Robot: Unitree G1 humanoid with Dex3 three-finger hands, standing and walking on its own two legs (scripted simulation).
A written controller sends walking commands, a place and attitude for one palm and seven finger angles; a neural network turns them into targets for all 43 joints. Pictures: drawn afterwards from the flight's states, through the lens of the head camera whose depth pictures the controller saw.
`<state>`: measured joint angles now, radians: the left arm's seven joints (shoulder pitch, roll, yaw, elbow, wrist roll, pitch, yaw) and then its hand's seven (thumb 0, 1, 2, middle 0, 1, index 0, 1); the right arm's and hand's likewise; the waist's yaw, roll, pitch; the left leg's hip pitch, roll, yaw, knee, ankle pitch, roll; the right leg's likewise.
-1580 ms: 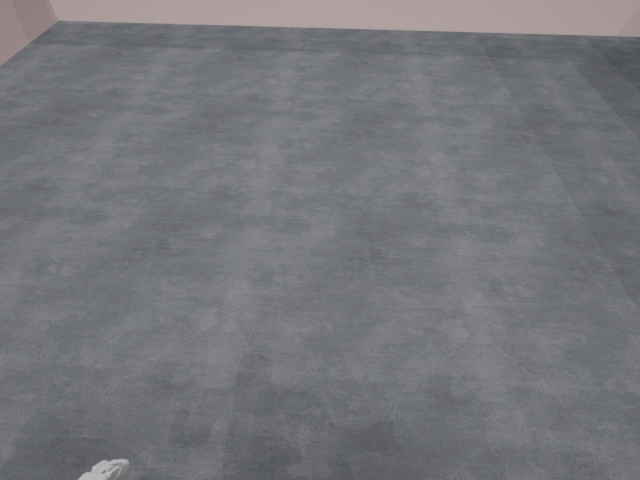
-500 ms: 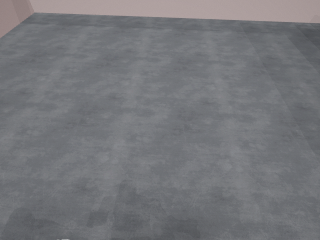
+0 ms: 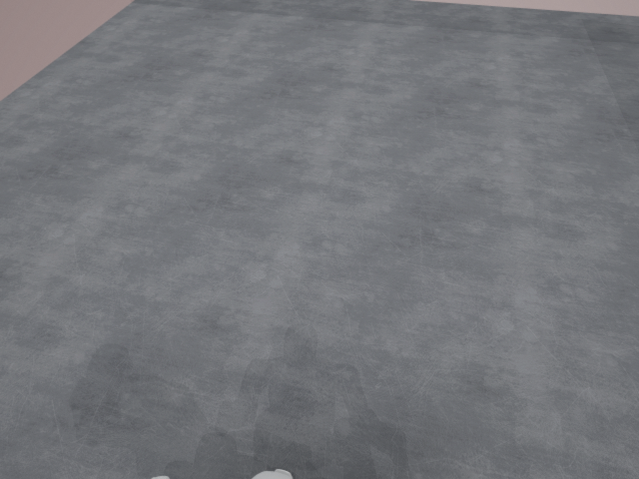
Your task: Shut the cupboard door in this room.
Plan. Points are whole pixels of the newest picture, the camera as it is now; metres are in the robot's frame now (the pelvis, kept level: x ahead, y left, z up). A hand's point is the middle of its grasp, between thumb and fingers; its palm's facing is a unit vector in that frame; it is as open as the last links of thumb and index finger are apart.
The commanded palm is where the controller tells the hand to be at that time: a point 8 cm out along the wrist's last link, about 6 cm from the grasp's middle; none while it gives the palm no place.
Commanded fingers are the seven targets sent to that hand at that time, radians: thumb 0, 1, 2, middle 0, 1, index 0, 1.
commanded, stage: turn or walk to find it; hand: left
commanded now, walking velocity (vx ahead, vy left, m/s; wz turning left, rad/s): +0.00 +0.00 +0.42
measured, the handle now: out of the picture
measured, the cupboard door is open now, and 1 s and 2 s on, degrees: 82 82 82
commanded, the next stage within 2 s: none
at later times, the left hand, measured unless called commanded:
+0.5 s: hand out of the picture -0.04 +0.25 -0.17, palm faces +0.27 -0.93 -0.24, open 7.4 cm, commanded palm none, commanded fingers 0.00 0.90 0.90 -0.20 -0.30 -0.20 -0.30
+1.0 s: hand out of the picture -0.06 +0.21 -0.15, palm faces +0.46 -0.86 -0.23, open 7.4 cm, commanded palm none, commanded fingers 0.00 0.90 0.90 -0.20 -0.30 -0.20 -0.30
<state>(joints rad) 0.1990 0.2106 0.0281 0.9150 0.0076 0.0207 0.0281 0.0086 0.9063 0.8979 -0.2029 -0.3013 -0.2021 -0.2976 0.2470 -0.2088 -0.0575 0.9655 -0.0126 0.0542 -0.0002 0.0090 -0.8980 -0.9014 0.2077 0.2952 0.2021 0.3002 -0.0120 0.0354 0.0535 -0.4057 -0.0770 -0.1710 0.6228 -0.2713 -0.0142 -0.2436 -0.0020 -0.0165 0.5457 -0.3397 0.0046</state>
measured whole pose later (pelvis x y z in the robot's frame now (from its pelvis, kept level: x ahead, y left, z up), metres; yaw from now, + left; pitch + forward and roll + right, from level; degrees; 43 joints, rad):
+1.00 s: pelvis -0.03 +0.01 +0.01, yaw +27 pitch -1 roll +1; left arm 0.23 0.18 0.03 0.92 0.03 0.01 0.02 0.01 0.90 0.90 -0.21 -0.30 -0.20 -0.30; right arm 0.19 -0.23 -0.08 0.98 -0.01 0.08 0.02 0.01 -0.90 -0.90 0.20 0.29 0.20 0.30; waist 0.00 -0.01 0.08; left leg -0.39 0.02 0.03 0.90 -0.45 -0.05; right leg -0.22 -0.11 -0.17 0.54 -0.30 0.00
